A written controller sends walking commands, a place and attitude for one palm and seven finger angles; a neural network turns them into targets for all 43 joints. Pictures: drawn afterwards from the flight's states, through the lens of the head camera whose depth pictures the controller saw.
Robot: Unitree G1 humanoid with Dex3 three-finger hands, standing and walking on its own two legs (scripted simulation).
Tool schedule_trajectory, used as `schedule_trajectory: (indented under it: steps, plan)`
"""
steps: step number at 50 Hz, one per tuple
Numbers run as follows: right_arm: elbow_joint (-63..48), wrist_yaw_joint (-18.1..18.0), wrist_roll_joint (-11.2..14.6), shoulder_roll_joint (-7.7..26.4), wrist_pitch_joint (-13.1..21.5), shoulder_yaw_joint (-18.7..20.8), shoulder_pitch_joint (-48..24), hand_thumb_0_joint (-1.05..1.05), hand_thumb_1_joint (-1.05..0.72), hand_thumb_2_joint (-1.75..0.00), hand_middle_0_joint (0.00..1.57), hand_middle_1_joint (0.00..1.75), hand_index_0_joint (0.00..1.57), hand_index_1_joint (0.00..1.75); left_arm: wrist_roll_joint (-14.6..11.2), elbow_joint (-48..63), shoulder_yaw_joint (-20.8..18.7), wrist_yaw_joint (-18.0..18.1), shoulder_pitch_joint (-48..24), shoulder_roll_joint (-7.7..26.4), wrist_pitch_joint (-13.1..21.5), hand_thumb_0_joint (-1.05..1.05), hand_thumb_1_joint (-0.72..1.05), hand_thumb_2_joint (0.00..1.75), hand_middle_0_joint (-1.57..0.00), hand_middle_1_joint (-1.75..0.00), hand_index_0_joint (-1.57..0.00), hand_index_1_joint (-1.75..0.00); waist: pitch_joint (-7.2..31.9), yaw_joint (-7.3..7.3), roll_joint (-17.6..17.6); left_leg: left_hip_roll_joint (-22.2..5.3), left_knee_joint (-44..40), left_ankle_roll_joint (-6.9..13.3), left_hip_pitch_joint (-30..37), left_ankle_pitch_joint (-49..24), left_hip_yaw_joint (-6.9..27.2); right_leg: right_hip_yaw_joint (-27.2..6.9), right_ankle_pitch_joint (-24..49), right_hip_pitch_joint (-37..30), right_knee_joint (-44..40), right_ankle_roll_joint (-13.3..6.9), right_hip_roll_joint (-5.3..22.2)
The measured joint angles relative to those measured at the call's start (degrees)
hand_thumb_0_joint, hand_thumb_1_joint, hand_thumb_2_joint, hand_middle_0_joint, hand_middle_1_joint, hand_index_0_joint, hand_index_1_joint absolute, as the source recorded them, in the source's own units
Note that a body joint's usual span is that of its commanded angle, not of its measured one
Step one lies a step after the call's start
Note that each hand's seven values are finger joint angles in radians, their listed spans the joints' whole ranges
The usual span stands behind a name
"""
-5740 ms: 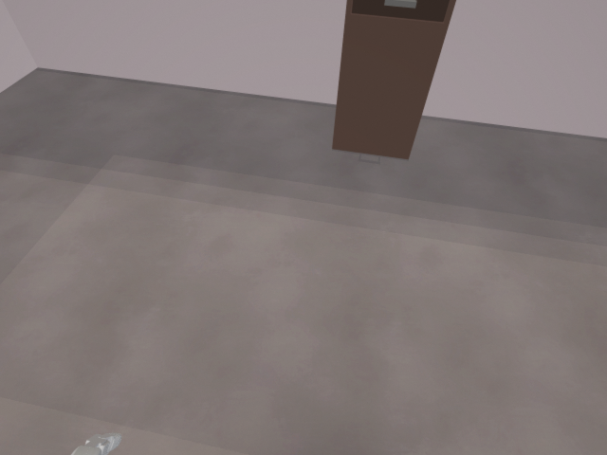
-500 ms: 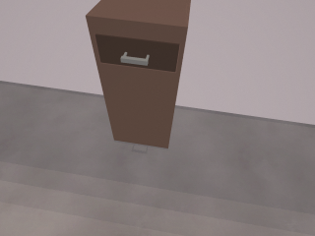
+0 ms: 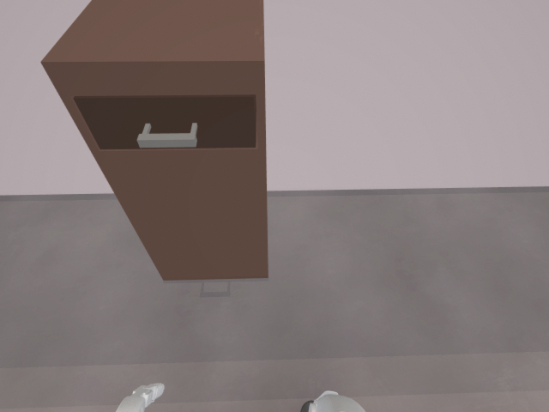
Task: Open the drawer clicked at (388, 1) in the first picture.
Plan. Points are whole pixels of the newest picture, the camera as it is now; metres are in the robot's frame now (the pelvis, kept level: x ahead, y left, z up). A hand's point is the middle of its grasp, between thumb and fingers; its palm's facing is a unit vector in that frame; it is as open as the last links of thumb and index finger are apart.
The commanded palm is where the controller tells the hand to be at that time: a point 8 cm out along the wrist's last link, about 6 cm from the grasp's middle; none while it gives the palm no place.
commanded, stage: take the last steps up to it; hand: left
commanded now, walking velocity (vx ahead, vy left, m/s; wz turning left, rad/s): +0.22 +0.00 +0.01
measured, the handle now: (169, 134) +0.65 +0.23 +0.00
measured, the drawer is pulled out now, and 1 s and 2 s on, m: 0.00 0.00 0.00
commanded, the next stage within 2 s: come to a stop and stand still in 0.22 s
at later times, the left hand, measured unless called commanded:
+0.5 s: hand out of the picture +0.11 +0.19 -0.18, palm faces +0.10 -0.98 -0.15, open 7.3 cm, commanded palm none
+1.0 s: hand (187, 409) +0.16 +0.14 -0.15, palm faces +0.01 -0.96 -0.26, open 7.4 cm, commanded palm none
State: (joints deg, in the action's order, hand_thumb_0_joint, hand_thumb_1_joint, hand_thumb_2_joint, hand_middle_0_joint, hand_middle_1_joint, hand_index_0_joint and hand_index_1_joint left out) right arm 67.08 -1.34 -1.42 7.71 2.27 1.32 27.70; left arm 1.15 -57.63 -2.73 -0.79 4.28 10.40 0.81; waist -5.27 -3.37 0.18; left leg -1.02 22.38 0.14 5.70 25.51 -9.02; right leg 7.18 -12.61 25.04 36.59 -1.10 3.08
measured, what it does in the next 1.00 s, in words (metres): walks ahead: right foot, then left foot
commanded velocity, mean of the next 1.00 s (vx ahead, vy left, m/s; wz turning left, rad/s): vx -0.03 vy -0.03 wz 0.01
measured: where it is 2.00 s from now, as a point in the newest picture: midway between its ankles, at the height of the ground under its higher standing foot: outside the picture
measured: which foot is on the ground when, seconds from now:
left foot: down 0.00-0.04, up 0.06-0.42, down 0.44-0.86, up 0.88-1.00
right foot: up 0.00-0.00, down 0.02-0.48, up 0.50-0.84, down 0.86-1.00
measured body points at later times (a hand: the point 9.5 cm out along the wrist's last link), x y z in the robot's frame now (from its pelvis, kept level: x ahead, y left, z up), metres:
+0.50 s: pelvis +0.13 +0.02 +0.01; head +0.14 +0.05 +0.46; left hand +0.11 +0.24 -0.16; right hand +0.21 -0.22 -0.13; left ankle +0.18 +0.13 -0.73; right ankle +0.11 -0.10 -0.72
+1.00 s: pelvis +0.10 -0.05 +0.01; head +0.11 -0.07 +0.46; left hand +0.16 +0.19 -0.13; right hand +0.12 -0.29 -0.16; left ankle +0.12 +0.10 -0.70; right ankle +0.09 -0.14 -0.73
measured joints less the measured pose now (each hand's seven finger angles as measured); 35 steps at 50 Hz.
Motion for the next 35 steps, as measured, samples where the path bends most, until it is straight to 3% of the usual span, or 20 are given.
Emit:
schedule_trajectory:
  steps: [2, 5, 8, 11, 15, 19, 21, 22, 25, 27, 31, 35]
  plan:
    - [1.0, 0.3, 0.6, -0.7, -0.4, -0.1, 0.8, 0.00, -0.91, -0.90, 0.20, 0.30, 0.20, 0.30, 0.2, 0.7, -0.1, 0.2, -0.7, 0.1, 1.9, 0.01, 0.91, 0.90, -0.20, -0.30, -0.20, -0.30, -0.4, 0.15, -0.1, -1.6, 12.5, -0.1, -4.5, 2.5, 0.6, 0.6, 3.6, -2.2, -1.7, -1.8, -0.7]
    - [0.8, 0.6, 1.1, -0.8, -1.6, 0.3, -1.3, 0.00, -0.91, -0.90, 0.20, 0.30, 0.20, 0.30, -0.5, 1.1, 0.2, 0.7, -0.2, -0.6, 3.2, 0.00, 0.91, 0.90, -0.20, -0.30, -0.20, -0.30, -1.5, 0.37, -1.0, -2.2, 39.0, 0.7, -17.1, 3.0, 5.3, 1.7, -0.3, -4.0, 0.3, -3.2, -1.6]
    - [-1.1, 0.8, 0.6, -0.1, -2.4, 0.8, -4.8, 0.01, -0.91, -0.90, 0.20, 0.30, 0.20, 0.30, -0.5, -0.2, 0.5, 1.5, 2.4, -1.7, 2.7, 0.00, 0.91, 0.90, -0.20, -0.30, -0.20, -0.30, -0.5, 0.68, -1.7, -3.8, 46.0, 0.3, -26.7, -2.4, 6.4, 1.9, 0.1, -7.7, -4.4, -2.6, -2.5]
    - [-3.6, 1.0, 0.2, 0.3, -2.4, 1.1, -8.3, 0.00, -0.91, -0.90, 0.20, 0.30, 0.19, 0.30, -0.7, -1.5, -0.7, 2.6, 5.2, -1.4, 2.7, -0.01, 0.94, 0.90, -0.21, -0.30, -0.21, -0.30, 1.2, 0.94, -1.8, -5.6, 40.5, -0.8, -32.1, -5.8, 6.4, 2.1, 1.2, -10.6, -9.0, -2.8, -3.1]
    - [-5.9, 1.1, -0.1, 0.9, -2.4, 1.3, -12.3, 0.00, -0.92, -0.90, 0.20, 0.30, 0.19, 0.30, -0.2, -3.3, -0.4, 2.1, 8.3, -0.5, 2.1, -0.01, 0.95, 0.90, -0.20, -0.30, -0.21, -0.30, 2.9, 2.15, -1.7, -6.4, 29.7, -1.6, -33.4, -8.3, 5.4, 1.9, 1.2, -13.5, -12.3, -2.3, -3.4]
    - [-6.3, 1.3, 0.2, 2.7, -2.1, 1.3, -14.6, 0.01, -0.95, -0.90, 0.20, 0.30, 0.19, 0.30, 0.0, -4.8, -0.1, 1.8, 11.2, -0.7, 1.6, 0.00, 0.93, 0.90, -0.20, -0.30, -0.21, -0.30, 3.7, 4.10, -1.3, -5.3, 19.1, -1.6, -29.5, -9.2, 4.7, 1.6, -0.4, -15.6, -12.6, -1.1, -3.2]
    - [-6.4, 1.0, 0.3, 3.3, -1.4, 0.8, -15.5, 0.01, -0.94, -0.90, 0.20, 0.30, 0.19, 0.30, -0.2, -5.7, 0.2, 2.0, 12.6, -0.9, 1.1, 0.00, 0.92, 0.90, -0.20, -0.30, -0.20, -0.30, 3.7, 4.76, -1.2, -4.7, 10.8, -1.9, -25.2, -14.8, 4.8, 1.3, -2.2, -15.9, -10.8, -0.1, -3.3]
    - [-6.2, 0.8, 0.4, 3.4, -0.9, 0.5, -15.8, 0.01, -0.94, -0.90, 0.20, 0.30, 0.19, 0.30, -0.4, -6.2, 0.5, 2.1, 13.1, -1.1, 0.7, 0.00, 0.92, 0.90, -0.20, -0.30, -0.20, -0.30, 3.8, 4.90, -1.3, -4.7, 8.6, -1.4, -23.7, -16.7, 4.9, 1.4, -3.4, -15.9, -9.4, 0.4, -3.4]
    - [-5.4, 0.2, 0.6, 1.6, -1.1, -0.6, -17.4, 0.01, -0.93, -0.90, 0.19, 0.30, 0.19, 0.30, -0.7, -7.4, 1.0, 2.7, 13.4, -0.7, -0.7, 0.00, 0.91, 0.90, -0.20, -0.30, -0.20, -0.30, 3.2, 5.99, 2.0, -2.8, 8.4, 0.4, -21.9, -13.5, 3.2, -0.1, -5.0, -16.5, -8.3, 1.7, -1.3]
    - [-5.8, -0.3, 0.8, 0.4, -1.5, -1.0, -18.6, 0.00, -0.93, -0.90, 0.19, 0.30, 0.19, 0.30, -0.7, -7.3, 1.3, 2.6, 13.3, -0.6, -1.7, 0.01, 0.91, 0.90, -0.20, -0.30, -0.20, -0.30, 2.6, 6.34, 3.1, -2.1, 6.7, 1.1, -21.1, -13.4, 2.2, -1.4, -7.8, -15.1, -5.2, 2.1, -0.6]
    - [-7.7, -1.3, 0.8, -0.5, -2.2, -0.3, -21.3, 0.00, -0.93, -0.90, 0.20, 0.30, 0.20, 0.30, -0.3, -5.4, 0.9, 2.4, 11.9, -0.7, -3.1, 0.01, 0.91, 0.90, -0.20, -0.30, -0.20, -0.30, 0.5, 5.79, 2.4, -2.5, 4.0, 1.5, -21.5, -15.5, 1.6, -4.1, -15.3, -8.4, 9.4, 2.5, -1.3]
    - [-8.9, -1.1, 0.6, 0.0, -3.0, 0.4, -22.5, -0.01, -0.93, -0.90, 0.20, 0.30, 0.20, 0.30, -0.2, -3.0, -0.3, 2.3, 10.2, 0.2, -3.7, 0.01, 0.91, 0.90, -0.20, -0.30, -0.20, -0.30, -0.5, 5.09, 1.4, -3.6, 3.3, 0.8, -22.7, -16.9, 1.2, -5.6, -15.5, -3.6, 18.3, 3.3, -1.6]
